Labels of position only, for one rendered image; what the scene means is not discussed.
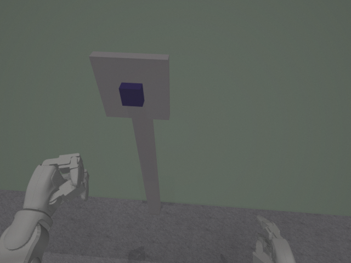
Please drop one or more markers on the right robot hand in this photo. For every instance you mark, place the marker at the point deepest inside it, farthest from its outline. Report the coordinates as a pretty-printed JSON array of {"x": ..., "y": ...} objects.
[{"x": 277, "y": 250}]

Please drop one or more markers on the robot left forearm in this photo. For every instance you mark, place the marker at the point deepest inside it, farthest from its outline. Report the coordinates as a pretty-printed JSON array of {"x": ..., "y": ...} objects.
[{"x": 26, "y": 239}]

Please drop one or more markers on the left robot hand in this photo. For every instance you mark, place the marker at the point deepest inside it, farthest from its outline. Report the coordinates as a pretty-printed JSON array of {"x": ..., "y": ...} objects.
[{"x": 48, "y": 189}]

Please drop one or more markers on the button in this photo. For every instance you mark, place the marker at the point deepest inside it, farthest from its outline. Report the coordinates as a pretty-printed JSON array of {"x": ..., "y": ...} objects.
[{"x": 132, "y": 94}]

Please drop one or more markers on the panel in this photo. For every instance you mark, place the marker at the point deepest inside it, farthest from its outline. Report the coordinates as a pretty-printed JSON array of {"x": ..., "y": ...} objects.
[{"x": 152, "y": 70}]

